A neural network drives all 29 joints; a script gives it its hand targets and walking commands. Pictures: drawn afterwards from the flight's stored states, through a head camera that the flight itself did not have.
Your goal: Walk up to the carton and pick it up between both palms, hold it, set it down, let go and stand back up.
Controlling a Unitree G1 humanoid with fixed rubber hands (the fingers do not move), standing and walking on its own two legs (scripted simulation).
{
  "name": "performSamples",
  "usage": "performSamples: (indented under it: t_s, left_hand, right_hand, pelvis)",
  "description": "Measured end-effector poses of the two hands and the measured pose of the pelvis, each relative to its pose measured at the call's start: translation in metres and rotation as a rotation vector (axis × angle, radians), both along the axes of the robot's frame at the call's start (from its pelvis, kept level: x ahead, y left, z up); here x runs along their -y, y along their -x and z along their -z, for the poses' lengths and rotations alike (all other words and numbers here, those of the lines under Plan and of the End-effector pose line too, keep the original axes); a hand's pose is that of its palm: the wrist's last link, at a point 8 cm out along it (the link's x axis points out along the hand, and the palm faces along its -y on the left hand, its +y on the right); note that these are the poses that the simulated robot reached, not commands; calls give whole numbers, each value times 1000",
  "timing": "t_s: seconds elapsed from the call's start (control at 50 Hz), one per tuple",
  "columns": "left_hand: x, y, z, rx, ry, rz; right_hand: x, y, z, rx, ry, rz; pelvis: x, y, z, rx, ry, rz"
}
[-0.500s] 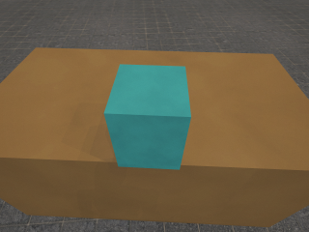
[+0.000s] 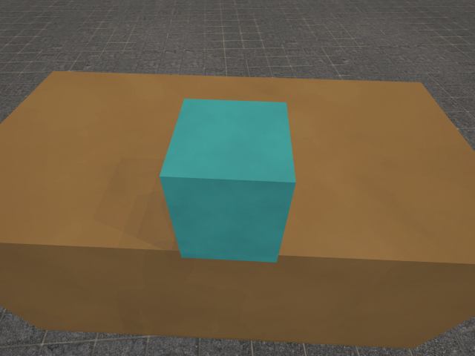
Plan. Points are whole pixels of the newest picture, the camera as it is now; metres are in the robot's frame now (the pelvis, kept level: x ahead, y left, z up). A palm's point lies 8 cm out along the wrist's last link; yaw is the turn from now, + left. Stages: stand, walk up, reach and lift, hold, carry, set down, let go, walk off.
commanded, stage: stand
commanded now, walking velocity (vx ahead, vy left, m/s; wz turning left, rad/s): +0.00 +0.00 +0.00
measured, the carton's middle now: (231, 182) +0.45 +0.01 +0.04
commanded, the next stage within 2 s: none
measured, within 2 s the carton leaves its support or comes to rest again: neither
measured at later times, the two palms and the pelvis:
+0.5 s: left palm out of the picture +0.01 +0.23 -0.14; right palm out of the picture +0.02 -0.23 -0.14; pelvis +0.01 +0.00 +0.00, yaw +0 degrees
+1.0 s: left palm out of the picture +0.02 +0.22 -0.14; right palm out of the picture +0.02 -0.23 -0.14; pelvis +0.01 -0.01 +0.00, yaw +0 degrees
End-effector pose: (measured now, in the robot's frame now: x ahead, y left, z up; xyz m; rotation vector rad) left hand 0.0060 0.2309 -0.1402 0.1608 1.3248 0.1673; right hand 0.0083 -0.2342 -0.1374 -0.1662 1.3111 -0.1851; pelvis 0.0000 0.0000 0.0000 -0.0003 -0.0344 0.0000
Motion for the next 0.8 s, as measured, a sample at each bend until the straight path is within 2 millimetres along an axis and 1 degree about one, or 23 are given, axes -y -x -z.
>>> performSamples:
  t_s: [0.4, 0.8]
  left_hand:
    - [4, -2, -1, -18, -4, -2]
    - [7, -16, 0, -2, 1, 0]
  right_hand:
    - [-1, -8, 2, -10, -13, -8]
    - [0, -8, 2, -20, -11, -1]
  pelvis:
    - [2, -5, -1, -5, -1, -2]
    - [5, -13, -1, -4, -1, 2]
